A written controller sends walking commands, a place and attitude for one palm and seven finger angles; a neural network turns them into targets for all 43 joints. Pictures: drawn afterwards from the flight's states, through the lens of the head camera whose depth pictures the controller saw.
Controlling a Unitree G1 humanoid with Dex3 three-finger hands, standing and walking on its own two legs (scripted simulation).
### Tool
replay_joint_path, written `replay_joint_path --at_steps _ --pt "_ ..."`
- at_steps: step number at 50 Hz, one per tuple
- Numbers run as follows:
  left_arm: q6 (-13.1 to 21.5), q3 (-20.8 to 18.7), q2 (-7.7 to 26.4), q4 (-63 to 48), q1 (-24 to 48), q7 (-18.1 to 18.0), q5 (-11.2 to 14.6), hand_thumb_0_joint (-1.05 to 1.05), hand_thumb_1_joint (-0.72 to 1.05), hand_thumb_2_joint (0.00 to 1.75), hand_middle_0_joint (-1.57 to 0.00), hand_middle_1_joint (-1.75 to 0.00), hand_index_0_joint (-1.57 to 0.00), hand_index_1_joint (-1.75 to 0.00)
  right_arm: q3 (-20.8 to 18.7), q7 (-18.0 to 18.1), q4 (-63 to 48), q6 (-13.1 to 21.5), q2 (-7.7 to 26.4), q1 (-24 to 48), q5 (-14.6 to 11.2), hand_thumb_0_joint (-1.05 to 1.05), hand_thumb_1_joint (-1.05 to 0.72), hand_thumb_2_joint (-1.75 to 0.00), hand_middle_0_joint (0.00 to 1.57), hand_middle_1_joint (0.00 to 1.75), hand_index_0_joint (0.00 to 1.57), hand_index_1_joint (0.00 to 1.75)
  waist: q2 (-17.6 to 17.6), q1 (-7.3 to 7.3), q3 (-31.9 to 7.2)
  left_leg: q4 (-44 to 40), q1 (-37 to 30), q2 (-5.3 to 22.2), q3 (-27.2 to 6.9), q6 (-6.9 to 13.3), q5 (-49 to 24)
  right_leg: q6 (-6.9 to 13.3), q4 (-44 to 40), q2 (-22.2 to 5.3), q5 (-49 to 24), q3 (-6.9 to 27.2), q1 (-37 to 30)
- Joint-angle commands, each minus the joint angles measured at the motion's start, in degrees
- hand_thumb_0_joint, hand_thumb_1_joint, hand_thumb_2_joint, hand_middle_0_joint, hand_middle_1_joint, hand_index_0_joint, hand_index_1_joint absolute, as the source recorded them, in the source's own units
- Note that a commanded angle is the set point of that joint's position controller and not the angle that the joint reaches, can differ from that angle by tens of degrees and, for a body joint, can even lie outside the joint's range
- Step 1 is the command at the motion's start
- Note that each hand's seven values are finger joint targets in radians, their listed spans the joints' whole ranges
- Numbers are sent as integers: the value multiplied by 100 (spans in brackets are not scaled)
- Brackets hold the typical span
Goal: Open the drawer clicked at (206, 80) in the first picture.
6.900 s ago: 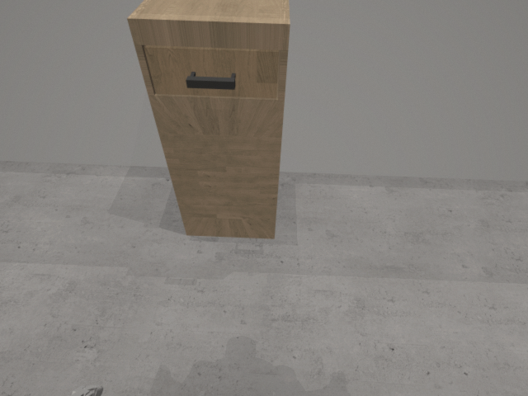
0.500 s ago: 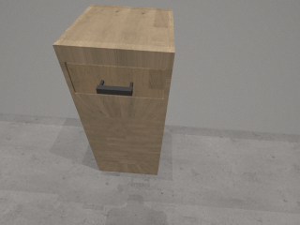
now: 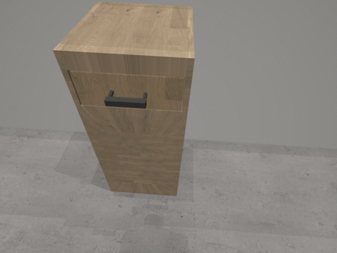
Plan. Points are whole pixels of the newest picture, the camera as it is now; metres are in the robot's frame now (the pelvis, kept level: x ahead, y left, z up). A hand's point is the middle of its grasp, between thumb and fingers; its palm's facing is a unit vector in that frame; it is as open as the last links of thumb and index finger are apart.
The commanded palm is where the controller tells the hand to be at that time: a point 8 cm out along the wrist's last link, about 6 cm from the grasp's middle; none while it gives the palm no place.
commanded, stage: look again from close up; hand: left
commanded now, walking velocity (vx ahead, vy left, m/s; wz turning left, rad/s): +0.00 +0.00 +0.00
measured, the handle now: (127, 98) +0.57 +0.18 +0.04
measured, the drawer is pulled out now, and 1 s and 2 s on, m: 0.00 0.00 0.00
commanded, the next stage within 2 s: raise the hand with hooked fingers in 0.14 s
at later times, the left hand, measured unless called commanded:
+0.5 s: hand (95, 222) +0.19 +0.19 -0.03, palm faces -0.03 -0.45 -0.89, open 7.8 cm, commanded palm +0.14 +0.20 -0.02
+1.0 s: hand (96, 197) +0.23 +0.19 +0.02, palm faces +0.01 -0.11 -0.99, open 10.6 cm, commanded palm +0.20 +0.19 +0.07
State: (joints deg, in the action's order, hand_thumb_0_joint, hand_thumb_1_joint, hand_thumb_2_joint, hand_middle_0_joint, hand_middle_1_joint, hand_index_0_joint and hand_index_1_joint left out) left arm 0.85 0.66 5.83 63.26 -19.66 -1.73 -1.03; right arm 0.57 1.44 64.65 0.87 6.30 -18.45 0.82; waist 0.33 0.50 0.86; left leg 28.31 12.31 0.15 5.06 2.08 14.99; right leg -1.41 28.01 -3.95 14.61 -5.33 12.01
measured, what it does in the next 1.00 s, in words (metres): shifts its weight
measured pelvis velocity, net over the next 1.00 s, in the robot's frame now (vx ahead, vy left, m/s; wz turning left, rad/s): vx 0.02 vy -0.05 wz -0.01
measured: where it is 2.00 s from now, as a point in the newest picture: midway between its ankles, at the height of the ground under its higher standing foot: outside the picture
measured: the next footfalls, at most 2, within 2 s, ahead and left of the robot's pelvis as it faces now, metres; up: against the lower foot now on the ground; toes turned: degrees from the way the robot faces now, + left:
none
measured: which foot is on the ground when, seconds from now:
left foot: down 0.00-1.00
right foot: down 0.00-1.00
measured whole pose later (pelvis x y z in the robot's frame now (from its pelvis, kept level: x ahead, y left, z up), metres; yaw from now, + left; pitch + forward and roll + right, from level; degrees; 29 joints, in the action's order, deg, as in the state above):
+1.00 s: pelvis +0.02 -0.05 -0.02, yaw -1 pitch +6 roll +2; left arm -1.0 2.1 22.1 -6.5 -18.9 -14.2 -56.2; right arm 1.1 -1.0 32.9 -4.9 11.4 -6.2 3.5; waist -3.1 5.6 -3.7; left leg 39.2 23.9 3.1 4.2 -1.4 20.7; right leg 2.5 42.4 -1.7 22.8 -5.1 25.5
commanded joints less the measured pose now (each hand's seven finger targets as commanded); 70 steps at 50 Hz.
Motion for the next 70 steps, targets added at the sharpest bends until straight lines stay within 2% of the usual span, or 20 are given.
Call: replay_joint_path --at_steps 1,11,12,13,14,15,16,17,19,20,23,27,30,31,35,40,45,50,59,70 --pt "51 -104 471 -126 -468 -48 6 0 90 90 -20 -30 -20 -30 -95 19 -146 85 515 -362 -21 0 -90 -90 20 30 20 30 20 -17 490 -749 389 559 -603 78 -373 281 -468 -269 -356 406 71" --pt "55 -120 473 -106 -465 -42 9 0 90 90 -20 -30 -20 -30 -82 40 -117 102 537 -319 -19 0 -90 -90 20 30 20 30 -20 -2 400 -729 239 571 -579 72 -674 279 -499 -275 -607 382 -85" --pt "105 -112 859 62 -575 -269 -44 0 90 90 -20 -30 -20 -30 -113 -12 -577 113 832 312 -74 0 -90 -90 20 30 20 30 346 150 740 335 642 626 -465 -184 -1046 277 -590 -545 -2298 760 238" --pt "1106 484 1968 -9157 3710 -297 -454 0 88 89 -20 -32 -20 -32 -67 227 -2719 999 1650 293 -374 0 -90 -90 20 30 20 30 -1576 -479 -2345 -513 -1275 104 -327 22 -1520 399 74 206 -1579 679 -285" --pt "587 -58 2044 -7463 1324 -831 -637 0 85 88 -20 -33 -20 -33 -97 498 -2206 1576 1333 784 -355 0 -90 -90 20 30 20 30 -2027 71 -2184 -490 -1332 349 -471 -122 -2068 472 571 267 -428 254 150" --pt "-374 346 1130 -6707 -204 -1112 -677 0 83 87 -21 -34 -21 -34 -225 471 -2195 1805 1056 812 -453 0 -90 -90 20 30 20 30 -1384 -3 -1128 -809 -335 345 -613 -268 -1114 342 738 323 444 10 731" --pt "-645 894 422 -6686 -343 -1162 -838 0 81 86 -21 -36 -21 -36 -196 478 -2187 1893 1003 662 -545 0 -90 -90 20 30 20 30 -937 -110 -523 -660 81 265 -507 -148 -692 308 579 328 213 -44 762" --pt "-628 971 637 -7241 27 -1252 -1232 0 78 85 -21 -37 -21 -37 -257 441 -2522 2011 1237 900 -502 0 -90 -90 20 30 20 30 -658 -136 71 -487 524 177 -631 -139 -165 328 360 328 146 16 994" --pt "-602 1169 841 -7309 -301 -1511 -2417 0 74 83 -21 -40 -21 -40 -243 370 -2831 1967 1473 878 -192 0 -90 -90 20 30 20 30 225 -275 -192 -66 794 101 -738 -45 118 375 451 413 402 35 1480" --pt "-615 1197 870 -7190 -378 -1660 -3045 0 71 82 -21 -42 -21 -42 -292 288 -3118 1884 1518 891 -108 0 -90 -90 20 30 20 30 258 -239 -292 132 942 8 -745 -73 94 385 566 439 570 87 1634" --pt "-572 974 877 -6359 -1945 -2016 -4646 0 64 79 -22 -47 -22 -47 -474 -1 -3749 1249 1518 1353 210 0 -90 -90 20 30 20 30 1091 281 -244 509 1366 -104 -532 -150 39 478 480 530 1194 339 1870" --pt "-120 269 1460 -6692 -1929 -2110 -5668 0 55 75 -22 -53 -22 -53 -427 -357 -4271 230 1380 1853 210 0 -90 -90 20 30 20 30 1094 759 -673 740 1721 -169 -254 -170 -355 581 880 469 173 730 1412" --pt "85 -314 2100 -7421 -1254 -2337 -6095 0 48 72 -23 -57 -23 -57 -397 -440 -4440 -97 1241 1850 235 0 -90 -90 20 30 20 30 470 849 -1232 972 1427 -250 -210 -182 -573 597 1023 484 -35 1134 1468" --pt "71 -233 2067 -7782 -909 -2440 -6187 0 46 71 -23 -58 -23 -58 -405 -461 -4566 -165 1225 1881 279 0 -90 -90 20 30 20 30 8 775 -1340 1049 1220 -259 -206 -166 -567 606 1014 473 22 1212 1660" --pt "114 -442 2467 -8473 661 -2666 -6369 0 36 67 -24 -64 -24 -64 -398 -445 -4447 -287 1183 1807 410 0 -90 -90 20 30 20 30 -140 383 -1604 1568 702 -273 -378 -82 -525 565 926 431 293 1481 2268" --pt "63 -173 2224 -8299 904 -2292 -5774 0 25 62 -25 -72 -25 -72 -365 -325 -4323 -208 1216 1918 367 0 -90 -90 20 30 20 30 -198 95 -1553 1561 632 -284 -332 5 -538 409 766 378 -254 1164 1928" --pt "-229 -284 2403 -7826 247 -1567 -5533 0 13 57 -25 -80 -25 -80 -255 -190 -4192 -297 1194 1986 259 0 -90 -90 20 30 20 30 401 395 -1376 979 1049 -243 -248 -6 -779 263 604 316 -1348 992 639" --pt "-49 -780 2837 -8117 127 -1306 -5443 0 1 52 -26 -87 -26 -87 -225 -137 -4112 -278 1218 1965 247 0 -90 -90 20 30 20 30 366 608 -1464 627 917 -213 -206 -33 -1118 222 525 249 -2079 919 -13" --pt "106 -843 2843 -8366 1073 -1528 -5302 0 -20 43 -28 -100 -28 -100 -408 -92 -3929 -215 1254 1858 133 0 -90 -90 20 30 20 30 1 495 -1661 385 389 -238 -199 -28 -1425 252 391 251 -1948 594 14" --pt "-481 -719 3316 -8173 2624 -607 -5194 0 -45 32 -30 -117 -30 -117 -285 -41 -3886 -422 1335 2068 -77 0 -90 -90 20 30 20 30 -252 491 -1425 -247 -268 -158 -282 -51 -1929 285 -36 357 -1704 325 -405"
